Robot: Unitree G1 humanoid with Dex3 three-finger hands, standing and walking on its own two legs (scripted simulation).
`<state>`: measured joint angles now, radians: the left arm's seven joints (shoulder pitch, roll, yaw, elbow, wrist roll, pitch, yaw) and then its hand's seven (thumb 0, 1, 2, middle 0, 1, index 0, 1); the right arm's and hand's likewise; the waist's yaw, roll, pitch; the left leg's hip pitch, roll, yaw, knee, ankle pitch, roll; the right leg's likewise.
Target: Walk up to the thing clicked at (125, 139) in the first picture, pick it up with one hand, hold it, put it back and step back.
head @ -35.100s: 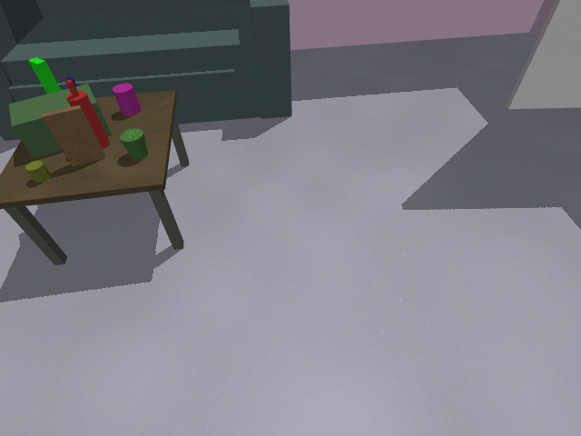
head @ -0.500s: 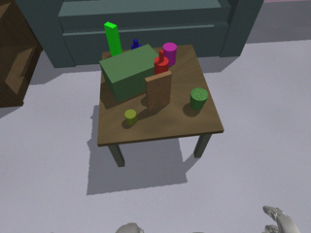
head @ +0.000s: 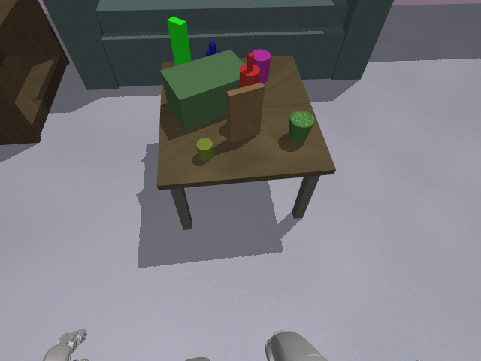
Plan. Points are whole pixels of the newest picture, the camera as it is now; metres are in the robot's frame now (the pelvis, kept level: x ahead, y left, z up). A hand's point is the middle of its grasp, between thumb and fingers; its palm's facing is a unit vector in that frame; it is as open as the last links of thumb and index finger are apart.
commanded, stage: step back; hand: right
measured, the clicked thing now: (299, 128) +0.87 -0.22 -0.31
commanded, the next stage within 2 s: stand in 1.84 s
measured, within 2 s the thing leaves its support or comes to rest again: neither
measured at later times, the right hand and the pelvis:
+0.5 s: hand out of the picture -0.08 -0.28 -0.16, palm faces -0.08 +0.91 -0.40, open 7.4 cm; pelvis -0.17 -0.01 -0.01, yaw +1 degrees
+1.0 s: hand out of the picture -0.22 -0.30 -0.15, palm faces +0.02 +0.92 -0.38, open 7.4 cm; pelvis -0.30 -0.02 +0.00, yaw -4 degrees
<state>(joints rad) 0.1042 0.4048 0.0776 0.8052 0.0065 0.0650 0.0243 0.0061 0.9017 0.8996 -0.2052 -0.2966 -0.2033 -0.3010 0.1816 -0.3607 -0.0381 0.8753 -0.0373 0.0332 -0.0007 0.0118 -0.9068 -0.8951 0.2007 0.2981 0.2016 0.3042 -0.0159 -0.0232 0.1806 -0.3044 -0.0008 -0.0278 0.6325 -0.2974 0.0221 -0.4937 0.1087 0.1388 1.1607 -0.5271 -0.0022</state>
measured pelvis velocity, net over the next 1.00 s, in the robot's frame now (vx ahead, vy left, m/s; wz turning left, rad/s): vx -0.30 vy -0.02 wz -0.07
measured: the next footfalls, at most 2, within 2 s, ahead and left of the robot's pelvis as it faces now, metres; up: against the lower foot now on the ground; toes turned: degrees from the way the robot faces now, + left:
right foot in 0.18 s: -0.06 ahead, -0.14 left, +0.00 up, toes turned -1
left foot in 0.54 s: -0.21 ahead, +0.11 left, +0.00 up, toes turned +1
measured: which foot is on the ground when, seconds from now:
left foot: down 0.00-0.22, up 0.24-0.52, down 0.54-1.00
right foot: up 0.00-0.16, down 0.18-0.54, up 0.56-0.84, down 0.86-1.00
